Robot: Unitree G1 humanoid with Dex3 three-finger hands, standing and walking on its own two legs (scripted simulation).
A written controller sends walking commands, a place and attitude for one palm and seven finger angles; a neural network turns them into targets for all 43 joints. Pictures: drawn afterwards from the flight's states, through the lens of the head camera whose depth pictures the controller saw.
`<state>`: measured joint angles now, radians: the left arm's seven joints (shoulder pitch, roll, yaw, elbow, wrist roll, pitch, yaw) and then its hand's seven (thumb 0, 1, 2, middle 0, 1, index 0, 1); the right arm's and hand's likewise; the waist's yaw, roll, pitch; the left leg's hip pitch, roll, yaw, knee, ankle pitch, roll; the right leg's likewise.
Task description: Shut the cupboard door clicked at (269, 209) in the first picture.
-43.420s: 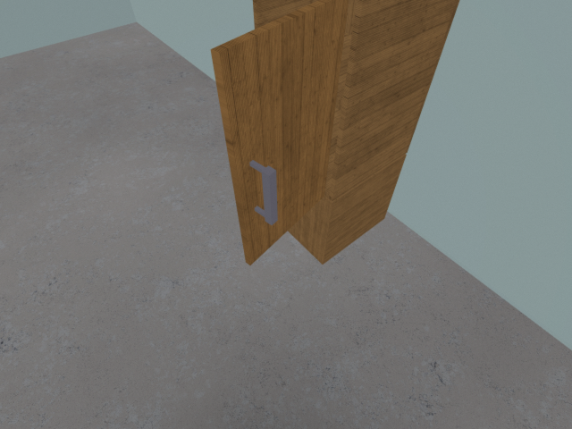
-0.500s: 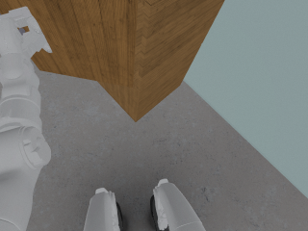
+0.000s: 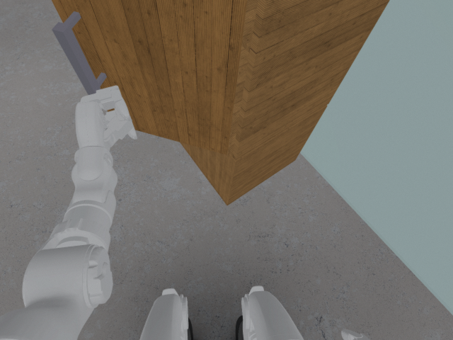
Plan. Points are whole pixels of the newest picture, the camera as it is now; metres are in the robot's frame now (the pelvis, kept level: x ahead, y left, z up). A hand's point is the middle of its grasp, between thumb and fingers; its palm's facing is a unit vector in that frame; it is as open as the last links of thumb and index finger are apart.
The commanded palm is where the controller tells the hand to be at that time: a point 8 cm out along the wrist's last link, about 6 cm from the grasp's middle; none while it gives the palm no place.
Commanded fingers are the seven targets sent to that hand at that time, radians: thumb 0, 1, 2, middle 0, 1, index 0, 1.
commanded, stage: draw the hand back to the body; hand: left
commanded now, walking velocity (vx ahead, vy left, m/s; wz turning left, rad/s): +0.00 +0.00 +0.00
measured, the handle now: (85, 57) +0.65 +0.25 +0.04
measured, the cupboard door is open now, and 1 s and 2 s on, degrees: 39 39 39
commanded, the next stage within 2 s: step back with the hand held close in 1.66 s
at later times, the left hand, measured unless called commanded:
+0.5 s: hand (72, 139) +0.40 +0.19 +0.13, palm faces +0.13 -0.99 -0.04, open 3.1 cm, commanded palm +0.35 +0.24 +0.13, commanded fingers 0.00 0.90 0.90 -1.25 -1.44 -1.25 -1.44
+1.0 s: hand out of the picture +0.28 +0.25 +0.21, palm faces +0.35 -0.89 -0.31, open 4.0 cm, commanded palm +0.23 +0.29 +0.23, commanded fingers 0.00 0.90 0.90 -0.56 -0.69 -0.56 -0.69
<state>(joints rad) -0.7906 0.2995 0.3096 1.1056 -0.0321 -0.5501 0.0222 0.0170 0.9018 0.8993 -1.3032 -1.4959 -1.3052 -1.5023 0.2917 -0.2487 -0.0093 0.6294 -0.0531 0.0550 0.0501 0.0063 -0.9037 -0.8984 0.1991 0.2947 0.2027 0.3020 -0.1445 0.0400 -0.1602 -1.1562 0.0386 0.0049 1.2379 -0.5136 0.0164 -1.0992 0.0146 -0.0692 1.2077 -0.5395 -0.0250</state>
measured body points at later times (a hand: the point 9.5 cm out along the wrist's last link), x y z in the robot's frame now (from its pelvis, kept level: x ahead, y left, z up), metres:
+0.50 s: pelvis +0.01 +0.00 +0.06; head +0.08 -0.01 +0.50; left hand +0.39 +0.24 +0.13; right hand +0.07 -0.26 -0.07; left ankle +0.03 +0.11 -0.63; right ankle +0.01 -0.11 -0.63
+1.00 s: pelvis +0.04 +0.01 +0.11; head +0.03 -0.02 +0.56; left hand +0.26 +0.30 +0.23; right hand +0.25 -0.19 +0.03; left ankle +0.03 +0.11 -0.63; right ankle +0.01 -0.11 -0.63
